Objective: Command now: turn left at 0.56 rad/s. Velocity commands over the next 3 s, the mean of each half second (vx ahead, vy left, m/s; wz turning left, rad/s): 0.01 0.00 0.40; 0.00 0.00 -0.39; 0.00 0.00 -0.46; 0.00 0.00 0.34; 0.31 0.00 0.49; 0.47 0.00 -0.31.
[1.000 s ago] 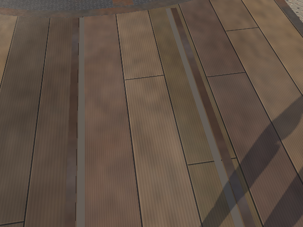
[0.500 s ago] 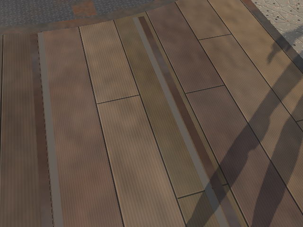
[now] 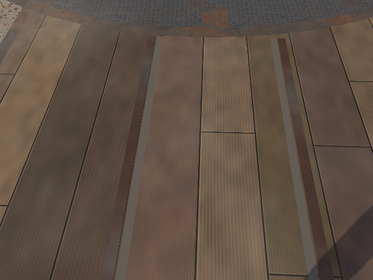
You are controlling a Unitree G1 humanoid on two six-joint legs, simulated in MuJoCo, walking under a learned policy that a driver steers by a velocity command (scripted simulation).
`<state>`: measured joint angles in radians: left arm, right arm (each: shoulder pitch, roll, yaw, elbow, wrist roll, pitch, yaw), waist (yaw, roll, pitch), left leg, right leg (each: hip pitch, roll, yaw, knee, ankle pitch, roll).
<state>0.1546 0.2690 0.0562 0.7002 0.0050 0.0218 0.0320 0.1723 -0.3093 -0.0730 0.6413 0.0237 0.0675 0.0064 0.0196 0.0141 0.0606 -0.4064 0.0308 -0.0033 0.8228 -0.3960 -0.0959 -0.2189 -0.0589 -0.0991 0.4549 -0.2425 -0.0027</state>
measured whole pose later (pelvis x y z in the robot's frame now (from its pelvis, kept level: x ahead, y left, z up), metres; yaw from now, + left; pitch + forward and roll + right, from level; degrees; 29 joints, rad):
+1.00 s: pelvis +0.00 -0.01 -0.01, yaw -4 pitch +1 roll +1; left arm 0.15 0.30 0.07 0.61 -0.03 0.06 -0.02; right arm 0.18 -0.31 -0.08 0.69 0.01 0.02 -0.03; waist -0.03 0.02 0.06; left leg -0.25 0.08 0.14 0.51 -0.28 -0.02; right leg -0.38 -0.04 -0.03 0.75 -0.37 0.04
